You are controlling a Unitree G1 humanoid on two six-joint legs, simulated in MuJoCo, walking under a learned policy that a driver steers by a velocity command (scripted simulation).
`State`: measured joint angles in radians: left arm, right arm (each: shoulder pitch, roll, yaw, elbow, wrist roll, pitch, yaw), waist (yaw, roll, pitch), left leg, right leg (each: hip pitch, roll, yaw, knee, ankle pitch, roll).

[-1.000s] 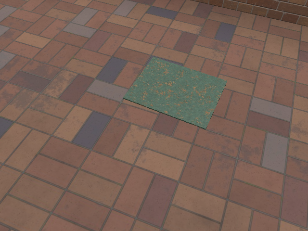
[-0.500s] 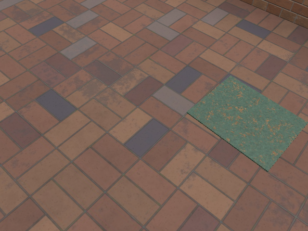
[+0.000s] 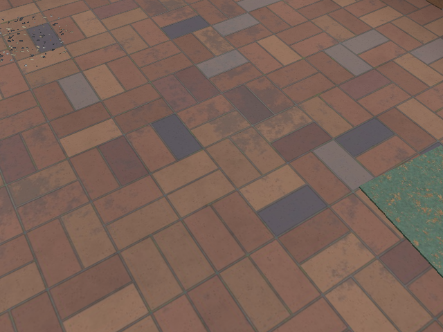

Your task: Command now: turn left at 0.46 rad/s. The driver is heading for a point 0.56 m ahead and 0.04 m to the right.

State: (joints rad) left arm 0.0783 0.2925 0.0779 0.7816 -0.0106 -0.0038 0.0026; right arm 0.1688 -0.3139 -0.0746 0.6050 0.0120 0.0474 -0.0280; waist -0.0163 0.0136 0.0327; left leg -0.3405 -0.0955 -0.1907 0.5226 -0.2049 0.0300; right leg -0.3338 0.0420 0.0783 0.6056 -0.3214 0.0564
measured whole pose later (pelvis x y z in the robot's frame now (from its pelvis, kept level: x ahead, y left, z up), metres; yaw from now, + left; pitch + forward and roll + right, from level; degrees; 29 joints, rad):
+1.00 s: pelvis +0.00 +0.02 +0.00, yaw +4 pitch -2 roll +0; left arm 0.19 0.26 0.03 1.04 0.00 0.01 0.04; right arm 0.22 -0.24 -0.03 0.87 -0.01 0.00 -0.02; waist 0.02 0.00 0.04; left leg -0.17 -0.03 -0.05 0.49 -0.29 0.02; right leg -0.19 -0.05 0.04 0.47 -0.26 0.06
